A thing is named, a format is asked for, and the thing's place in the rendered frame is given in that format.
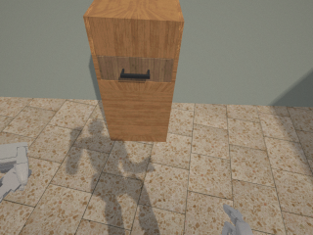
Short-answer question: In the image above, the left robot hand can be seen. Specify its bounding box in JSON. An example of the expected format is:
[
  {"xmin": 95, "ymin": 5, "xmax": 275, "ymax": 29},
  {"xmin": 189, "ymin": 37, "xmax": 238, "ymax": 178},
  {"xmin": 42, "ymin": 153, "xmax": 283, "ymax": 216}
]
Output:
[{"xmin": 0, "ymin": 142, "xmax": 32, "ymax": 203}]

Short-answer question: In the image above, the handle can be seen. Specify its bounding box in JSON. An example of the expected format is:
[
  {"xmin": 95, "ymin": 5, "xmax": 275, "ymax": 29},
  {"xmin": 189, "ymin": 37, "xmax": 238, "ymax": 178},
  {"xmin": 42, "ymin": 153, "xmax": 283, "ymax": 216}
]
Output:
[{"xmin": 120, "ymin": 69, "xmax": 151, "ymax": 79}]

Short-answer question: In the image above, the right robot hand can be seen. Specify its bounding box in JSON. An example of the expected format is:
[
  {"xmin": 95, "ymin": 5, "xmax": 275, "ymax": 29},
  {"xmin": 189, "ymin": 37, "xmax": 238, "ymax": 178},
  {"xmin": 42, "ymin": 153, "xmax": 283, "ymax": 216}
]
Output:
[{"xmin": 219, "ymin": 204, "xmax": 253, "ymax": 235}]

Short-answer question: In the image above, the drawer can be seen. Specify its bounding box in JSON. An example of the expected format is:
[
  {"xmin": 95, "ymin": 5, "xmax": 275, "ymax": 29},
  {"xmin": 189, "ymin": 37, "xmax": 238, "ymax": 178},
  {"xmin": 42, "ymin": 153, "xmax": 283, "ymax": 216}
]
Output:
[{"xmin": 97, "ymin": 55, "xmax": 174, "ymax": 82}]

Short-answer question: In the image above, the cabinet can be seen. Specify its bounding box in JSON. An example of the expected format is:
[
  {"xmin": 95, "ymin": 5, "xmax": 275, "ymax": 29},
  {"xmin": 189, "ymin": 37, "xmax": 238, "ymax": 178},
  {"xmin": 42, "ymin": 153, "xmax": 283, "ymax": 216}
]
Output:
[{"xmin": 83, "ymin": 0, "xmax": 185, "ymax": 142}]

